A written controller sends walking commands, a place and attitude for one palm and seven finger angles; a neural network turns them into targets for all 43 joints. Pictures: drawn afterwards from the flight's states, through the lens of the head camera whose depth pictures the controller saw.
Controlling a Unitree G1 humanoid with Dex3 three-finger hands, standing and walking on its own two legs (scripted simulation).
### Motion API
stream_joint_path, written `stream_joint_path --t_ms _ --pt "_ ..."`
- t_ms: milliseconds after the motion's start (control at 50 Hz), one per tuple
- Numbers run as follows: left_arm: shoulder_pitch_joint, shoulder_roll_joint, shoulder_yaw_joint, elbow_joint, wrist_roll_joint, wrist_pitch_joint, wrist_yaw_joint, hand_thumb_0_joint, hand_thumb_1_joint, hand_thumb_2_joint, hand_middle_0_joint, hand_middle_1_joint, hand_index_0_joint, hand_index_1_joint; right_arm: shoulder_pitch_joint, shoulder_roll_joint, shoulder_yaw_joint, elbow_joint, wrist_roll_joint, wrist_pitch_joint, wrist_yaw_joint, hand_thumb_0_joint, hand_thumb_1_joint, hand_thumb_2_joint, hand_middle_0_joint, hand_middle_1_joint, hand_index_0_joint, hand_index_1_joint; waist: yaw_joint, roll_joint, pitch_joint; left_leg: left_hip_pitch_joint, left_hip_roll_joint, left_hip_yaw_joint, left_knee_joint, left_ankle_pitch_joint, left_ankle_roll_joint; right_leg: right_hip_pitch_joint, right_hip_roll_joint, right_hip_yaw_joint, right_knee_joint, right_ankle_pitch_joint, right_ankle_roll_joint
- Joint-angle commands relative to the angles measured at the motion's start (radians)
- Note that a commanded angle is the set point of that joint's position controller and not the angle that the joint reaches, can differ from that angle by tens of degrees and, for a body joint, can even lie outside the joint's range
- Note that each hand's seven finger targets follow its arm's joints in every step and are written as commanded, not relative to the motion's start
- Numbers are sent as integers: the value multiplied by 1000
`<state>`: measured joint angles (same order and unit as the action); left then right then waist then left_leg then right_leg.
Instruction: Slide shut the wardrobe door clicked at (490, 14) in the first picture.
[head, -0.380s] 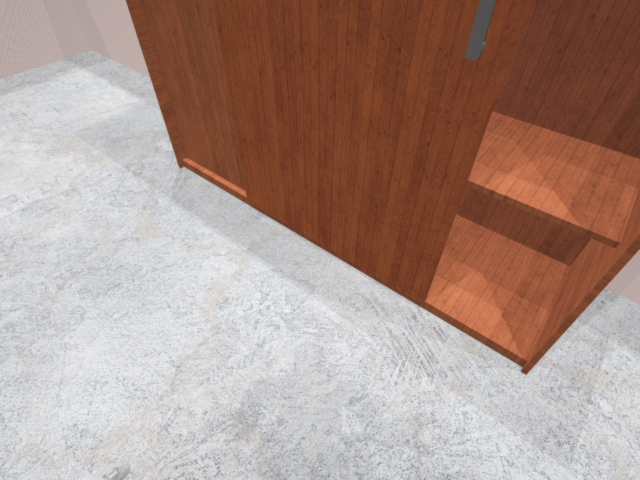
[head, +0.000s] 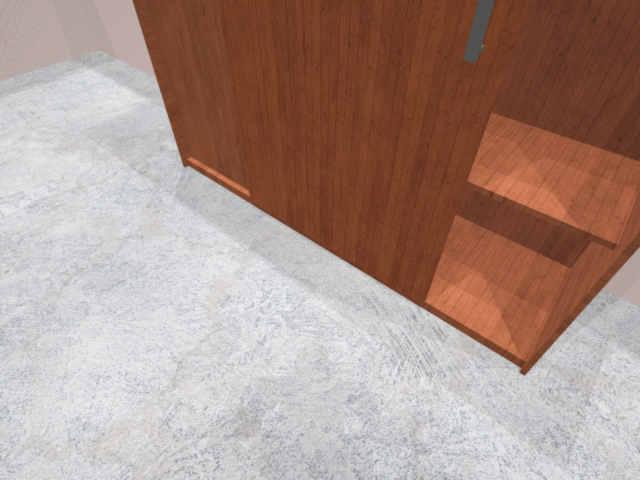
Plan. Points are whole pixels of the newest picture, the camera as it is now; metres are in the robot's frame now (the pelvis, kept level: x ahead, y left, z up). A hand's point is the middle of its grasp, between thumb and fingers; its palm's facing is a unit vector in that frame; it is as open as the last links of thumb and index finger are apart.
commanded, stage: stand and wait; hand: left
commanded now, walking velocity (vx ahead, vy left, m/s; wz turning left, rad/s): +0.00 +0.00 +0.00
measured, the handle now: (485, 18) +0.88 -0.27 +0.23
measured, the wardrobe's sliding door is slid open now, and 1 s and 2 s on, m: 0.38 0.38 0.38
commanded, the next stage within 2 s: look at it before walking up in 0.44 s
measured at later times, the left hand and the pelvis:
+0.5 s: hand out of the picture +0.07 +0.24 -0.15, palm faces -0.03 -0.94 -0.34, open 7.4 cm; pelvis -0.01 -0.01 +0.00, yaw +0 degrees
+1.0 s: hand out of the picture +0.07 +0.25 -0.15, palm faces -0.03 -0.94 -0.34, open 7.4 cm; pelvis +0.00 +0.00 +0.00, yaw +0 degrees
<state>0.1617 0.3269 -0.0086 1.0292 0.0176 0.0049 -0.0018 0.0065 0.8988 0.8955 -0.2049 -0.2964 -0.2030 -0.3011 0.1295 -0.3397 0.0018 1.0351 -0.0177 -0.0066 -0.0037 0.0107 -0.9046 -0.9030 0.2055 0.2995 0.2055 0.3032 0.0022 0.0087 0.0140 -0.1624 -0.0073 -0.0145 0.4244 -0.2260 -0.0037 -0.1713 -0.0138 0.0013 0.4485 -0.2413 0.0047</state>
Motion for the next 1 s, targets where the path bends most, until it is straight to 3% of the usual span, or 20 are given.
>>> stream_joint_path --t_ms 0,500,980 --pt "-60 218 49 -63 -6 -31 13 0 900 900 -200 -300 -200 -300 -50 -198 -48 -59 5 -29 -10 0 -900 -900 200 300 200 300 -4 -19 -49 2 108 -83 -73 133 35 3 -106 103 -96 116 -42" --pt "-56 222 48 -18 -6 -30 12 0 900 900 -200 -300 -200 -300 -23 -203 -41 5 7 -27 -8 0 -900 -900 200 300 200 300 -1 -18 -8 -14 114 -95 -119 71 27 -4 -105 116 -148 25 -40" --pt "-54 217 44 -8 -6 -32 13 0 900 900 -200 -300 -200 -300 -40 -207 -41 10 9 -31 -10 0 -900 -900 200 300 200 300 -2 0 -35 34 125 -91 -124 159 27 23 -104 102 -134 151 -35"
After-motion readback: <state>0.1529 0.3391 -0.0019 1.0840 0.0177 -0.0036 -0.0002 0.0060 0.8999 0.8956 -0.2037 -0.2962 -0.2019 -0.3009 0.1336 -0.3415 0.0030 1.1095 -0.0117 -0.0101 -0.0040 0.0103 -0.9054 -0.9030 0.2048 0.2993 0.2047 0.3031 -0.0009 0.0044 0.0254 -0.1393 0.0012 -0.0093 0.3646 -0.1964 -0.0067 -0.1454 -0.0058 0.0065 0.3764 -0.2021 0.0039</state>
